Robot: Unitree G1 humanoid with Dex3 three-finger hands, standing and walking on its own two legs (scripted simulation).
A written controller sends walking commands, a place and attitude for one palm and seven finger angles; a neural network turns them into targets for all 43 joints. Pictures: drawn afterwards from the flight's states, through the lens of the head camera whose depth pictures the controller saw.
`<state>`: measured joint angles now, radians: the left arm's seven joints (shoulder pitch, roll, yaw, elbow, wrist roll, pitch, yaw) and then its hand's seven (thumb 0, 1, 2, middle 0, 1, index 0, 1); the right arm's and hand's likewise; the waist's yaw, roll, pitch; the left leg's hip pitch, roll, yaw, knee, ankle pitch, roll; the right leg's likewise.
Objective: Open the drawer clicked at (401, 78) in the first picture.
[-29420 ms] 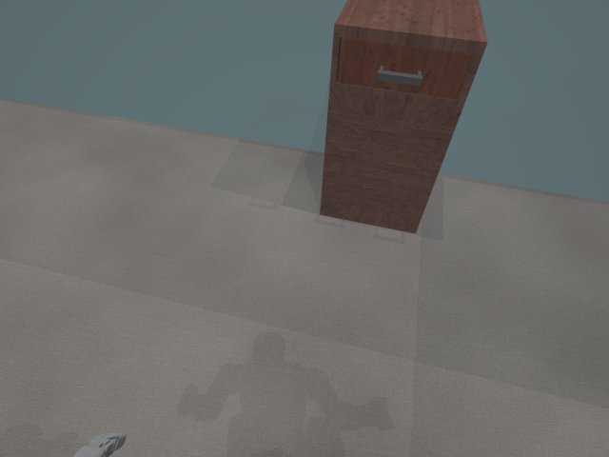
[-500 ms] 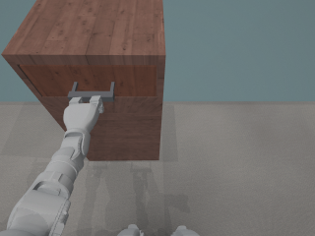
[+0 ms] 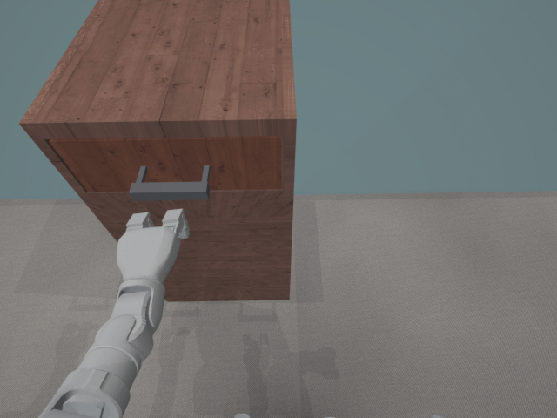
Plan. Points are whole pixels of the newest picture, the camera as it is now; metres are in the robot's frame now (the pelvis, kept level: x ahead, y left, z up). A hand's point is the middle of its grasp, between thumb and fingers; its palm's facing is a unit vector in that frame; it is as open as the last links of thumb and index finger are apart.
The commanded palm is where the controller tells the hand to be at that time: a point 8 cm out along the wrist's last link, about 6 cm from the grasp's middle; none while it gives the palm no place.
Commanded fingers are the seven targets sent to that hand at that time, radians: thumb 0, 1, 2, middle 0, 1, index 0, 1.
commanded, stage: pull the drawer open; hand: left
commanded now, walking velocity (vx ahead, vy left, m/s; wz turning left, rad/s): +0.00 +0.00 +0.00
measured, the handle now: (172, 181) +0.51 +0.21 +0.00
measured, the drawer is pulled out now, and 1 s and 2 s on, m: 0.00 0.00 0.00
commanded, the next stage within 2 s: none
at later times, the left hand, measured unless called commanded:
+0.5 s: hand (155, 303) +0.29 +0.20 -0.04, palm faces -0.01 -0.08 -1.00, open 4.8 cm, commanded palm +0.26 +0.20 +0.02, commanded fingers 0.00 0.90 0.90 -0.40 -1.35 -0.40 -1.35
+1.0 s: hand (142, 351) +0.22 +0.20 -0.03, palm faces -0.01 -0.09 -1.00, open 4.8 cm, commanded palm +0.20 +0.20 +0.02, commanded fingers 0.00 0.90 0.90 -0.40 -1.35 -0.40 -1.35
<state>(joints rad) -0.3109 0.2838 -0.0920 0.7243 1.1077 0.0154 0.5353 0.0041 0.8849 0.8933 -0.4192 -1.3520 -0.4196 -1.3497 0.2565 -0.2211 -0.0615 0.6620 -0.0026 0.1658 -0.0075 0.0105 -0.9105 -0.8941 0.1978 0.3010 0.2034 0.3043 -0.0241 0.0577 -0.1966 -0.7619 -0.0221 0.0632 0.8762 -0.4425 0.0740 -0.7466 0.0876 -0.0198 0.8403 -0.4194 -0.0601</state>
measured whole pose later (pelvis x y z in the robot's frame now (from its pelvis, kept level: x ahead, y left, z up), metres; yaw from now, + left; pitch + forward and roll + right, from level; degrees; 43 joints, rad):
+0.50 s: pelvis +0.00 +0.00 +0.00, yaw +1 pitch +15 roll -1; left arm -0.06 0.26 -0.17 0.46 1.11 0.08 0.50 0.01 0.88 0.89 -0.42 -1.35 -0.42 -1.35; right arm 0.15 -0.22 -0.04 0.60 -0.01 0.16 -0.01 0.01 -0.91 -0.89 0.20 0.30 0.20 0.30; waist 0.03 0.05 -0.17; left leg -0.70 -0.04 0.04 0.89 -0.45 0.07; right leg -0.68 0.08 -0.04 0.86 -0.44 -0.07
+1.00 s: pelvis -0.01 -0.02 +0.00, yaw +1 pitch +14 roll +0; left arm 0.22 0.29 -0.14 0.23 1.09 0.05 0.52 0.01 0.89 0.89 -0.42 -1.35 -0.42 -1.35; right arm 0.15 -0.24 -0.03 0.58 -0.02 0.14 -0.01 0.01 -0.91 -0.89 0.20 0.30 0.20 0.30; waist 0.04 0.04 -0.17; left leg -0.68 -0.03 0.05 0.90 -0.45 0.05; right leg -0.67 0.08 -0.04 0.89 -0.45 -0.09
